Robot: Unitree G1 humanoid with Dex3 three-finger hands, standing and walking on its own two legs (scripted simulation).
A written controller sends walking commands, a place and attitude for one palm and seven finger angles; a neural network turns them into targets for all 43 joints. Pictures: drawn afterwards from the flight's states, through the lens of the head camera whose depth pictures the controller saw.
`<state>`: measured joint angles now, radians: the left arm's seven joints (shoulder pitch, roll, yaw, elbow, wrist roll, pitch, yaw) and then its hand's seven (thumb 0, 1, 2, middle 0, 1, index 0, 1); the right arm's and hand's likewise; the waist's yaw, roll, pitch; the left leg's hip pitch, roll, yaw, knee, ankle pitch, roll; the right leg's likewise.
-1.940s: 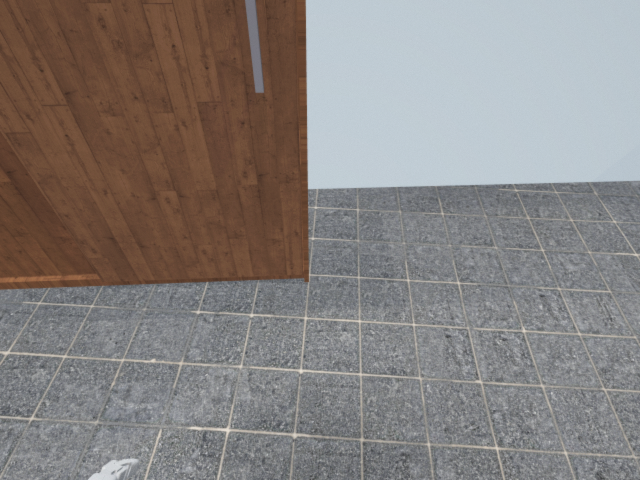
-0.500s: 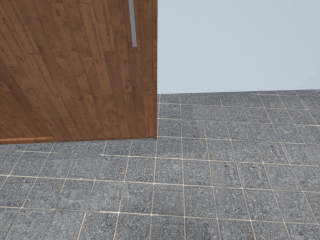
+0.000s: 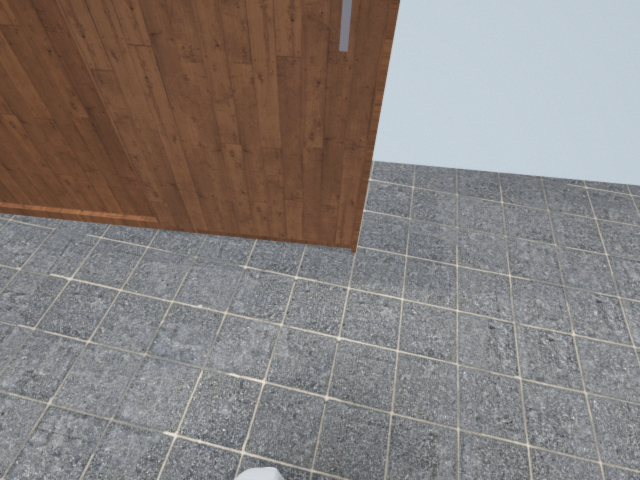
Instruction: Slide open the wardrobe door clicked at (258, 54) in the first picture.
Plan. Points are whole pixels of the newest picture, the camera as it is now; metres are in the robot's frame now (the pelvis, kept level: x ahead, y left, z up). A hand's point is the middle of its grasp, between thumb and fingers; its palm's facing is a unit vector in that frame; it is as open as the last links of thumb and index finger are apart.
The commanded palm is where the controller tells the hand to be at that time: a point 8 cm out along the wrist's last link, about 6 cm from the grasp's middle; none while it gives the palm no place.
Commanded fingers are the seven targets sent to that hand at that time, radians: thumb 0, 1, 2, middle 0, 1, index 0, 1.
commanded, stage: walk to a spot facing it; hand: right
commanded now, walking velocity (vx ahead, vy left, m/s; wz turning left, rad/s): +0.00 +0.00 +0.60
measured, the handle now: out of the picture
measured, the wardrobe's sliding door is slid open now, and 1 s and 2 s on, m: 0.00 0.00 0.00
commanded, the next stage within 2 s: turn to face it in 1.40 s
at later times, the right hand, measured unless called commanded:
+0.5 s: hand out of the picture +0.08 -0.22 -0.16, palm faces -0.16 +0.96 -0.22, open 7.3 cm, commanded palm none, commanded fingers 0.00 -0.90 -0.90 0.20 0.30 0.20 0.30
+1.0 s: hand (394, 399) +0.26 -0.11 -0.17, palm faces -0.61 +0.79 -0.11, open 7.4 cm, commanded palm none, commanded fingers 0.00 -0.90 -0.90 0.20 0.30 0.20 0.30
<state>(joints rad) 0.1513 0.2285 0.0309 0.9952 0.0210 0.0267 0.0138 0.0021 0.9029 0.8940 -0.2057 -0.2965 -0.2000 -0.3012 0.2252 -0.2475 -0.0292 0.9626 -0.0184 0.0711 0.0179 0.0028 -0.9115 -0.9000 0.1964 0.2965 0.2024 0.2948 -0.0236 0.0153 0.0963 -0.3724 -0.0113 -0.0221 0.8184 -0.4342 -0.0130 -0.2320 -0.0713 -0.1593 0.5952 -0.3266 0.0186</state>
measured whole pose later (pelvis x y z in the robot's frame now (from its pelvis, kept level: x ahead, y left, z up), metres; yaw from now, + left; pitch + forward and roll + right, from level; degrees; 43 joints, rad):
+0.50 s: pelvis -0.01 -0.03 +0.01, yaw +15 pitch +1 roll +0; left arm 0.12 0.24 0.05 0.91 0.01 0.02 0.02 0.00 0.91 0.89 -0.20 -0.30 -0.20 -0.30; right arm 0.27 -0.24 -0.06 0.91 -0.03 0.04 0.01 0.00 -0.91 -0.90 0.20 0.30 0.21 0.30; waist -0.05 0.03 0.02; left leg -0.32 -0.10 -0.19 0.48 -0.18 0.01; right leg -0.31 -0.01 0.00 0.67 -0.42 0.05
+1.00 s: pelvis +0.08 -0.02 +0.01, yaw +34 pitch +0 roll +2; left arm 0.50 0.14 0.02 1.07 0.04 -0.06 0.03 0.00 0.91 0.89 -0.20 -0.30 -0.20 -0.30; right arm 0.12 -0.21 -0.06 0.95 -0.03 0.07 0.06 0.01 -0.92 -0.90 0.19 0.30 0.20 0.29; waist 0.07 0.04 0.09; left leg -0.59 0.07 0.10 0.91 -0.23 -0.03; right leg 0.05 -0.08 -0.32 0.38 -0.42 0.00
